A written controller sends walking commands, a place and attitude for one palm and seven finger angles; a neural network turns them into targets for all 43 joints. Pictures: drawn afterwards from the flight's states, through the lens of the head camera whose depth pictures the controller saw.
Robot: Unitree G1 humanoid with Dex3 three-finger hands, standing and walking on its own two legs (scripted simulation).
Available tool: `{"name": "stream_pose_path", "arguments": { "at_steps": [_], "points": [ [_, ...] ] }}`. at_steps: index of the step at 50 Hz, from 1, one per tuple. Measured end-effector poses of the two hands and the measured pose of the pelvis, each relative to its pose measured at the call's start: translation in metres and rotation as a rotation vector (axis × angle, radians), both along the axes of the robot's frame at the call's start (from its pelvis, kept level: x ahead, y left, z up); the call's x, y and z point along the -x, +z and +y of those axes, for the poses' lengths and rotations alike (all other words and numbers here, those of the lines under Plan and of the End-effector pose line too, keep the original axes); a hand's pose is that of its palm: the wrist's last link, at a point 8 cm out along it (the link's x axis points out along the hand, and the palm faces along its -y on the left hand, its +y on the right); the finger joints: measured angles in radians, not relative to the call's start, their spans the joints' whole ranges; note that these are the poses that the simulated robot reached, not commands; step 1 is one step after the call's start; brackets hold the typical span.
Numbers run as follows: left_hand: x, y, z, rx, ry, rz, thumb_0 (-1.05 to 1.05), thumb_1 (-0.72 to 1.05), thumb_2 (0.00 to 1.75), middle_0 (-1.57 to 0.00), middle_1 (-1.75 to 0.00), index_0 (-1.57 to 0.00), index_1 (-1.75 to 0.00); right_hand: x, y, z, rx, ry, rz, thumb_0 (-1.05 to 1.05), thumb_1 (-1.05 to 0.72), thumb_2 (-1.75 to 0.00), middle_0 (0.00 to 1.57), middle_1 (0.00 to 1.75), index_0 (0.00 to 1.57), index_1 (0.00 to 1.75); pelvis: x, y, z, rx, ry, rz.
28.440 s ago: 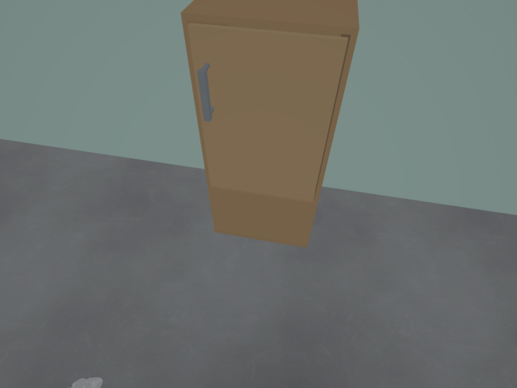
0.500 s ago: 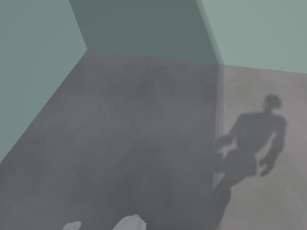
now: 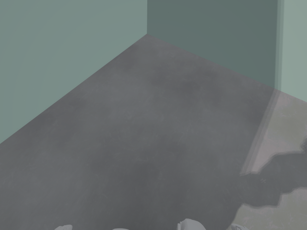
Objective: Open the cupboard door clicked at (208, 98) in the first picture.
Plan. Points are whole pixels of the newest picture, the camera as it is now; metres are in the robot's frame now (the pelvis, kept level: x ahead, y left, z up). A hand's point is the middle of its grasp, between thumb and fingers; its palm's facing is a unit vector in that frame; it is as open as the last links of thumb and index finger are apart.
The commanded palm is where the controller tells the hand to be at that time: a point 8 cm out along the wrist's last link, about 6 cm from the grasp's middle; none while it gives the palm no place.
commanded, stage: turn to face it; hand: left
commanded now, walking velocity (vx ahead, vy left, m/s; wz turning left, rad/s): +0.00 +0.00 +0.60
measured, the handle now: out of the picture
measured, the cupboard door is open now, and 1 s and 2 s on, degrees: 42 42 42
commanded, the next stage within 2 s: none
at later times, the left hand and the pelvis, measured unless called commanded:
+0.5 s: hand out of the picture +0.00 +0.16 -0.16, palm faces +0.34 -0.91 -0.23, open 7.3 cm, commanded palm none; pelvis +0.00 -0.05 +0.00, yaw +20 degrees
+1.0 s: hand out of the picture -0.03 +0.15 -0.15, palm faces +0.58 -0.76 -0.30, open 7.4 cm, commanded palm none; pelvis +0.01 -0.07 +0.00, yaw +37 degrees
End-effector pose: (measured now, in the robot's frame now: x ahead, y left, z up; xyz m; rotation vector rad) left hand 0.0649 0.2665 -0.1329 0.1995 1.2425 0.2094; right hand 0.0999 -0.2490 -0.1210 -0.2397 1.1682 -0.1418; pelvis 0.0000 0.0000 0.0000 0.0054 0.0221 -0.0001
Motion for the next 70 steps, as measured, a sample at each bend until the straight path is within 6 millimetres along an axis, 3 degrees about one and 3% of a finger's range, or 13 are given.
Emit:
{"name": "stream_pose_path", "arguments": {
  "at_steps": [8, 11, 17, 23, 28, 32, 42, 48, 53, 57, 61, 66, 70],
  "points": [
    [-0.022, 0.019, -0.027, -0.053, 0.02, -0.134, 0.0, 0.91, 0.9, -0.2, -0.3, -0.2, -0.3, 0.016, -0.027, -0.029, -0.049, 0.02, 0.087, 0.0, -0.9, -0.9, 0.21, 0.3, 0.2, 0.3, -0.001, -0.008, -0.033, -0.011, 0.096, 0.001],
    [-0.011, 0.025, -0.042, -0.064, 0.045, -0.147, 0.0, 0.91, 0.9, -0.2, -0.3, -0.2, -0.3, 0.011, -0.032, -0.041, -0.052, 0.041, 0.116, 0.0, -0.9, -0.9, 0.2, 0.3, 0.2, 0.3, 0.001, -0.006, -0.041, -0.018, 0.142, -0.014],
    [0.025, 0.026, -0.066, -0.026, 0.135, -0.09, 0.0, 0.9, 0.9, -0.2, -0.3, -0.2, -0.3, -0.012, -0.017, -0.048, -0.051, 0.109, 0.124, 0.01, -0.91, -0.9, 0.2, 0.3, 0.2, 0.3, -0.002, 0.007, -0.051, -0.043, 0.23, -0.018],
    [0.068, 0.012, -0.071, 0.019, 0.258, -0.053, 0.0, 0.91, 0.9, -0.21, -0.3, -0.21, -0.3, -0.049, -0.008, -0.027, -0.029, 0.235, 0.104, 0.0, -0.91, -0.9, 0.2, 0.3, 0.2, 0.3, -0.002, 0.006, -0.05, -0.044, 0.317, -0.014],
    [0.117, -0.012, -0.056, 0.042, 0.372, -0.002, 0.0, 0.91, 0.9, -0.21, -0.3, -0.21, -0.3, -0.088, -0.006, 0.008, -0.002, 0.354, 0.008, 0.0, -0.91, -0.9, 0.2, 0.3, 0.2, 0.3, 0.002, -0.009, -0.035, -0.011, 0.386, -0.01],
    [0.143, -0.019, -0.043, 0.031, 0.437, 0.056, 0.0, 0.91, 0.9, -0.2, -0.3, -0.2, -0.3, -0.101, 0.001, 0.028, 0.014, 0.421, -0.04, 0.0, -0.91, -0.9, 0.2, 0.3, 0.2, 0.3, 0.006, -0.01, -0.033, -0.013, 0.427, -0.012],
    [0.132, 0.01, -0.043, -0.025, 0.502, -0.034, 0.01, 0.91, 0.9, -0.2, -0.3, -0.2, -0.3, -0.1, -0.004, 0.028, -0.008, 0.495, 0.026, 0.0, -0.9, -0.9, 0.2, 0.3, 0.2, 0.3, 0.001, 0.002, -0.046, 0.001, 0.521, -0.011],
    [0.123, 0.017, -0.069, -0.077, 0.538, -0.097, 0.0, 0.91, 0.9, -0.2, -0.3, -0.2, -0.3, -0.114, -0.027, 0.01, -0.03, 0.528, 0.079, 0.0, -0.9, -0.9, 0.21, 0.3, 0.2, 0.3, -0.009, -0.007, -0.068, -0.013, 0.606, -0.012],
    [0.137, 0.023, -0.1, -0.048, 0.613, -0.075, 0.0, 0.91, 0.9, -0.2, -0.3, -0.2, -0.3, -0.129, -0.019, 0.011, -0.026, 0.582, 0.11, 0.0, -0.91, -0.9, 0.2, 0.3, 0.2, 0.3, -0.015, 0.004, -0.074, -0.036, 0.681, -0.016],
    [0.151, 0.019, -0.119, -0.008, 0.675, -0.057, 0.0, 0.9, 0.9, -0.2, -0.3, -0.21, -0.3, -0.141, -0.01, 0.025, -0.019, 0.643, 0.112, 0.0, -0.91, -0.9, 0.2, 0.3, 0.2, 0.3, -0.018, 0.008, -0.075, -0.048, 0.743, -0.012],
    [0.178, 0.009, -0.128, 0.015, 0.757, -0.043, 0.0, 0.91, 0.9, -0.21, -0.3, -0.21, -0.3, -0.155, -0.006, 0.053, -0.007, 0.732, 0.093, 0.01, -0.91, -0.9, 0.2, 0.3, 0.2, 0.3, -0.015, 0.006, -0.071, -0.044, 0.801, -0.013],
    [0.226, -0.017, -0.131, 0.049, 0.861, -0.001, 0.0, 0.91, 0.9, -0.21, -0.3, -0.21, -0.3, -0.17, -0.005, 0.103, -0.001, 0.845, -0.006, 0.0, -0.91, -0.9, 0.2, 0.3, 0.2, 0.3, -0.004, -0.011, -0.057, -0.013, 0.872, -0.016],
    [0.249, -0.02, -0.127, 0.046, 0.921, 0.048, 0.01, 0.91, 0.9, -0.2, -0.3, -0.2, -0.3, -0.169, 0.002, 0.123, 0.009, 0.903, -0.047, 0.0, -0.91, -0.9, 0.2, 0.3, 0.2, 0.3, 0.002, -0.01, -0.055, -0.006, 0.911, -0.014]
  ]
}}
